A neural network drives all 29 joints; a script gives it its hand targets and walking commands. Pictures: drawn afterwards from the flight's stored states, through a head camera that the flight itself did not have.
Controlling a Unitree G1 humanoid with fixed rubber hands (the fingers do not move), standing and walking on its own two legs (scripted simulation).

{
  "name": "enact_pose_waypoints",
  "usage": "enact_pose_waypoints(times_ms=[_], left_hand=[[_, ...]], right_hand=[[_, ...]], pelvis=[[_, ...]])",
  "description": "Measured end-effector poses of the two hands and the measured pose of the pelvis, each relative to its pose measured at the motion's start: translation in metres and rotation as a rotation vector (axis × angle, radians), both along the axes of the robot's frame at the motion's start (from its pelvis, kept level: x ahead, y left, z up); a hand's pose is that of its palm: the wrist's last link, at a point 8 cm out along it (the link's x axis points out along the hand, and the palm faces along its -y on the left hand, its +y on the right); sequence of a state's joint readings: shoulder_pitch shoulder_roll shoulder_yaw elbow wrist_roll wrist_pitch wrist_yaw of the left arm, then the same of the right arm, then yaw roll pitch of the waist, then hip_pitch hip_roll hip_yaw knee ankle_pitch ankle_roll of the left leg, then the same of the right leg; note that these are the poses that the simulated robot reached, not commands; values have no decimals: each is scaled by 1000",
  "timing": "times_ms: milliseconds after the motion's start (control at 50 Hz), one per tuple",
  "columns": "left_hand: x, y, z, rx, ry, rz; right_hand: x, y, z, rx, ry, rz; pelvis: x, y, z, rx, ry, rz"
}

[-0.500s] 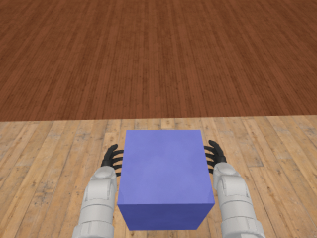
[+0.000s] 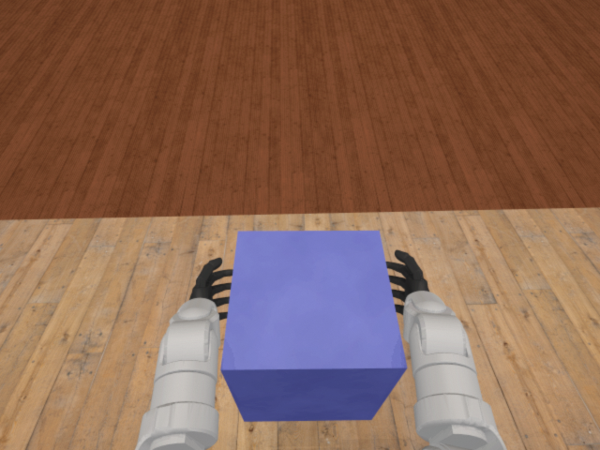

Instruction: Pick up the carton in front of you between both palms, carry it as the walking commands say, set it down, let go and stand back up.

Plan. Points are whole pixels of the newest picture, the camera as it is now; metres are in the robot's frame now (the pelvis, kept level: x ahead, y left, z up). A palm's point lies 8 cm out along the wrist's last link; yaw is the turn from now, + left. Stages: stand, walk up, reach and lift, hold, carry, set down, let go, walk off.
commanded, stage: reach and lift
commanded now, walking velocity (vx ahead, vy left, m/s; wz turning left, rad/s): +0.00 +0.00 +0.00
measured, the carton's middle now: (308, 330) +0.30 +0.00 -0.05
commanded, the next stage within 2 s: hold in 0.42 s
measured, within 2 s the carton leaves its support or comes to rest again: neither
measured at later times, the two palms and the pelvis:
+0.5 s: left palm (202, 303) +0.29 +0.15 +0.04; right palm (418, 295) +0.30 -0.15 +0.05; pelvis +0.01 +0.00 +0.00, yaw +0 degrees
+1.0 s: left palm (199, 302) +0.29 +0.15 +0.05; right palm (421, 295) +0.29 -0.15 +0.06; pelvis +0.00 +0.00 +0.00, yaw +0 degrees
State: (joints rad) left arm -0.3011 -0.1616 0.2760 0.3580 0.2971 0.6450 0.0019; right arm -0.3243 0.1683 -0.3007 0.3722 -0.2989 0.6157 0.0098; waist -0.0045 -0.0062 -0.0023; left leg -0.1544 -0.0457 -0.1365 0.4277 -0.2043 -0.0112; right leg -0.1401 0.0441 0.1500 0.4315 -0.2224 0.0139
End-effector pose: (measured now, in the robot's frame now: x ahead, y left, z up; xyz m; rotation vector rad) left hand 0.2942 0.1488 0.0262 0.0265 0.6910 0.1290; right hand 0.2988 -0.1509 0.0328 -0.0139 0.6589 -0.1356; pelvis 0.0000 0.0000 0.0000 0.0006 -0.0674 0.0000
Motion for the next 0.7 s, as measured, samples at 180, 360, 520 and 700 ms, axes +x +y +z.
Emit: enact_pose_waypoints(times_ms=[180,360,520,700], left_hand=[[2,0,4,11,4,-7],[2,-1,7,17,5,-8],[-1,-2,18,14,-20,-4],[-5,-2,25,8,-9,-5]], right_hand=[[3,0,3,-11,4,9],[3,-1,7,-16,5,16],[0,-2,18,-15,-20,15],[-6,-2,24,-10,-9,6]], pelvis=[[9,0,2,1,-6,0],[13,-1,4,1,-16,1],[13,-2,4,0,-29,3],[7,-2,4,0,-57,1]])
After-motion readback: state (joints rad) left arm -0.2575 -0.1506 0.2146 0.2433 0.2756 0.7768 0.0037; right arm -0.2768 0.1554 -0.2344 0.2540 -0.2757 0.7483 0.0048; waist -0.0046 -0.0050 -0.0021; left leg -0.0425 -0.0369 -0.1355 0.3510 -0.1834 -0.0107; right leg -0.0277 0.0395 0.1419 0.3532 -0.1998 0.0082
